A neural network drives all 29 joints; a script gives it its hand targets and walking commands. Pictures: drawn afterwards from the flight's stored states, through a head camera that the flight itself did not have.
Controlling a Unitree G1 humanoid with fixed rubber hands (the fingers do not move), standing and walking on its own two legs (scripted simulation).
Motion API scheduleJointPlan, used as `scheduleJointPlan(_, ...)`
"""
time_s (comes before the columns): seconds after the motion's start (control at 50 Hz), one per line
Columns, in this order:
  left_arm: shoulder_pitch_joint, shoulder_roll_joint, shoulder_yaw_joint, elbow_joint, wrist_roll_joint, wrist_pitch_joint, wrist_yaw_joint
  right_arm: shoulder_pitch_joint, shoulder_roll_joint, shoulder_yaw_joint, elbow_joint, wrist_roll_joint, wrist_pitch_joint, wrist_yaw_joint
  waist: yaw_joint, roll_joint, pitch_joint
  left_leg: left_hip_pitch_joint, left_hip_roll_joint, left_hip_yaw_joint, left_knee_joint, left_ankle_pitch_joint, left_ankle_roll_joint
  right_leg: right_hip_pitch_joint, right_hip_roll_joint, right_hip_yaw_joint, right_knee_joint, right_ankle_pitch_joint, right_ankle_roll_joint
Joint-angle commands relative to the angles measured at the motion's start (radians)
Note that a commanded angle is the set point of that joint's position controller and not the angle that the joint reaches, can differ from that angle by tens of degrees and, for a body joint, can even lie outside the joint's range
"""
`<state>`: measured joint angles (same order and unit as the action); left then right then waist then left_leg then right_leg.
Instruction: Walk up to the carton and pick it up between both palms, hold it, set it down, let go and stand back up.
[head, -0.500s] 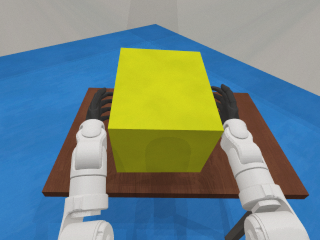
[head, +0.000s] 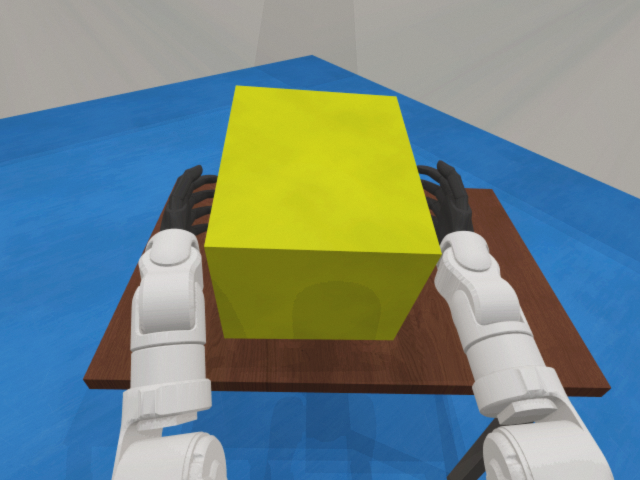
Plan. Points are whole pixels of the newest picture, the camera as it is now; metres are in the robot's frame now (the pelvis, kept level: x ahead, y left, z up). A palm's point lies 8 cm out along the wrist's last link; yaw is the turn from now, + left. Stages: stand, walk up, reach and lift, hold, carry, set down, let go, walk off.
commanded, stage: reach and lift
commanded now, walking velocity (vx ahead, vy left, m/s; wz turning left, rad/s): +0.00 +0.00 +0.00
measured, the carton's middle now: (314, 212) +0.44 +0.00 +0.14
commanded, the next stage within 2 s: hold in 0.08 s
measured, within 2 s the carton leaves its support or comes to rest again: neither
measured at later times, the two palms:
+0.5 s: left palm (174, 226) +0.36 +0.17 +0.19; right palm (452, 220) +0.36 -0.15 +0.19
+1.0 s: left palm (165, 222) +0.35 +0.18 +0.19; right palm (448, 212) +0.36 -0.15 +0.20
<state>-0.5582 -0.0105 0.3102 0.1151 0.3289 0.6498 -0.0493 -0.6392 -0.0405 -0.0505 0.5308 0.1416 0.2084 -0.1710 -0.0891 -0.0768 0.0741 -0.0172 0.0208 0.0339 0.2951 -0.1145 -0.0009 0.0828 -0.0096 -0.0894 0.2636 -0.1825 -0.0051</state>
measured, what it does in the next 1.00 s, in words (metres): stands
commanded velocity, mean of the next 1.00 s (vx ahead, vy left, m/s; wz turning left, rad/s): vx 0.00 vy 0.00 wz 0.00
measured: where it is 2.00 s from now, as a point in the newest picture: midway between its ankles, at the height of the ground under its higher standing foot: outside the picture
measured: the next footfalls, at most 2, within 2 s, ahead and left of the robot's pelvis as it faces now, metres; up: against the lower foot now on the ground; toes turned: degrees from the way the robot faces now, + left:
none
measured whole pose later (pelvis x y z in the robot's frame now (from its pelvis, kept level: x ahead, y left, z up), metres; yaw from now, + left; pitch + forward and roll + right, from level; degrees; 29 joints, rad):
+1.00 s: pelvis +0.00 +0.00 +0.00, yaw +0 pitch -9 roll +0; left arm -0.60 0.00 0.33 0.09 0.35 0.74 -0.07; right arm -0.71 -0.04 -0.06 0.55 0.15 0.28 -0.17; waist -0.09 -0.08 0.04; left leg -0.03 0.02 0.03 0.28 -0.10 0.00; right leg 0.07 -0.01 -0.08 0.26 -0.17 -0.01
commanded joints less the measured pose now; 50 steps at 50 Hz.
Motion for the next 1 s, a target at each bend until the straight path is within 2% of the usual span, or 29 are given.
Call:
scheduleJointPlan(0.0,-0.547,-0.467,-0.41,-0.086,-0.127,-0.041,-0.158,-0.629,0.486,0.312,-0.224,0.022,-0.05,0.107,-0.004,0.068,-0.339,0.111,-0.053,0.036,-0.03,0.079,0.009,-0.019,0.041,-0.009,-0.035,0.151,0.038)
scheduleJointPlan(0.04,-0.549,-0.468,-0.405,-0.07,-0.126,-0.035,-0.155,-0.644,0.476,0.306,-0.223,0.026,-0.051,0.113,0.005,0.072,-0.343,0.115,-0.051,0.033,-0.03,0.086,0.01,-0.026,0.046,-0.01,-0.035,0.141,0.037)
scheduleJointPlan(0.12,-0.553,-0.466,-0.402,-0.082,-0.125,-0.026,-0.155,-0.648,0.484,0.313,-0.218,0.035,-0.046,0.112,0.001,0.068,-0.347,0.12,-0.052,0.035,-0.023,0.109,0.007,-0.013,0.049,-0.013,-0.029,0.171,0.039)
scheduleJointPlan(0.2,-0.556,-0.47,-0.419,-0.096,-0.136,-0.017,-0.159,-0.643,0.472,0.301,-0.219,0.036,-0.039,0.106,-0.022,0.085,-0.337,0.129,-0.052,0.031,-0.023,0.113,0.003,-0.021,0.05,-0.016,-0.032,0.155,0.034)
scheduleJointPlan(0.22,-0.549,-0.48,-0.437,-0.12,-0.14,-0.016,-0.156,-0.655,0.469,0.315,-0.25,0.05,-0.044,0.107,-0.013,0.092,-0.372,0.14,-0.05,0.029,-0.014,0.142,-0.002,-0.01,0.053,-0.016,-0.027,0.174,0.034)
scheduleJointPlan(0.24,-0.561,-0.478,-0.439,-0.132,-0.146,-0.015,-0.156,-0.639,0.472,0.314,-0.24,0.046,-0.04,0.104,-0.028,0.094,-0.368,0.146,-0.051,0.029,-0.01,0.155,-0.004,-0.012,0.052,-0.018,-0.026,0.187,0.034)
scheduleJointPlan(0.28,-0.554,-0.488,-0.472,-0.18,-0.16,-0.014,-0.147,-0.637,0.471,0.345,-0.279,0.075,-0.038,0.103,-0.026,0.107,-0.415,0.176,-0.048,0.022,0.011,0.239,-0.02,0.005,0.063,-0.023,-0.014,0.242,0.031)
scheduleJointPlan(0.34,-0.535,-0.473,-0.46,-0.153,-0.153,0.0,-0.147,-0.624,0.455,0.337,-0.274,0.076,-0.02,0.097,-0.036,0.095,-0.365,0.163,-0.052,0.017,0.005,0.214,-0.015,-0.002,0.061,-0.02,-0.027,0.226,0.035)
scheduleJointPlan(0.38,-0.531,-0.467,-0.447,-0.155,-0.142,0.007,-0.15,-0.628,0.455,0.336,-0.263,0.075,-0.01,0.1,-0.021,0.094,-0.338,0.147,-0.049,0.021,-0.01,0.181,-0.01,-0.007,0.057,-0.018,-0.033,0.186,0.03)
scheduleJointPlan(0.42,-0.531,-0.477,-0.472,-0.21,-0.158,0.007,-0.148,-0.62,0.469,0.362,-0.304,0.088,-0.012,0.1,-0.022,0.101,-0.389,0.164,-0.05,0.021,0.003,0.228,-0.017,0.008,0.059,-0.018,-0.019,0.23,0.029)
scheduleJointPlan(0.48,-0.526,-0.469,-0.469,-0.217,-0.157,0.016,-0.146,-0.625,0.471,0.385,-0.317,0.109,0.0,0.1,-0.014,0.092,-0.393,0.171,-0.049,0.018,0.009,0.251,-0.017,0.021,0.063,-0.017,-0.02,0.256,0.031)
scheduleJointPlan(0.56,-0.514,-0.457,-0.448,-0.186,-0.143,0.029,-0.153,-0.63,0.47,0.384,-0.313,0.103,0.015,0.095,-0.007,0.066,-0.345,0.145,-0.053,0.02,-0.003,0.206,-0.008,0.01,0.058,-0.015,-0.03,0.224,0.033)
scheduleJointPlan(0.62,-0.531,-0.459,-0.456,-0.218,-0.148,0.031,-0.157,-0.627,0.483,0.385,-0.318,0.112,0.022,0.093,-0.006,0.078,-0.361,0.148,-0.053,0.023,0.0,0.21,-0.012,0.018,0.057,-0.015,-0.025,0.247,0.038)
scheduleJointPlan(0.64,-0.541,-0.455,-0.45,-0.201,-0.149,0.033,-0.159,-0.631,0.479,0.382,-0.304,0.107,0.028,0.092,-0.014,0.074,-0.34,0.139,-0.056,0.026,-0.007,0.185,-0.008,0.014,0.053,-0.013,-0.03,0.226,0.04)
scheduleJointPlan(0.74,-0.582,-0.454,-0.431,-0.172,-0.144,0.034,-0.169,-0.664,0.497,0.361,-0.283,0.082,0.033,0.096,-0.006,0.051,-0.324,0.108,-0.055,0.029,-0.035,0.075,0.012,-0.02,0.044,-0.007,-0.045,0.12,0.039)
scheduleJointPlan(0.76,-0.585,-0.447,-0.423,-0.133,-0.138,0.035,-0.171,-0.67,0.495,0.343,-0.265,0.074,0.036,0.097,-0.009,0.048,-0.302,0.088,-0.054,0.032,-0.045,0.04,0.017,-0.027,0.038,-0.001,-0.052,0.09,0.04)
scheduleJointPlan(0.82,-0.611,-0.459,-0.431,-0.169,-0.144,0.025,-0.167,-0.686,0.504,0.336,-0.27,0.068,0.024,0.101,-0.008,0.07,-0.356,0.109,-0.051,0.036,-0.039,0.054,0.013,-0.029,0.04,-0.009,-0.044,0.088,0.037)
scheduleJointPlan(0.9,-0.616,-0.462,-0.419,-0.109,-0.135,0.026,-0.166,-0.692,0.491,0.303,-0.224,0.053,0.023,0.105,-0.016,0.074,-0.338,0.1,-0.052,0.034,-0.047,0.032,0.014,-0.045,0.04,-0.007,-0.048,0.053,0.034)
scheduleJointPlan(0.98,-0.605,-0.466,-0.42,-0.128,-0.136,0.022,-0.166,-0.684,0.483,0.303,-0.222,0.055,0.016,0.107,-0.016,0.091,-0.361,0.116,-0.051,0.036,-0.036,0.082,0.008,-0.03,0.046,-0.012,-0.044,0.091,0.031)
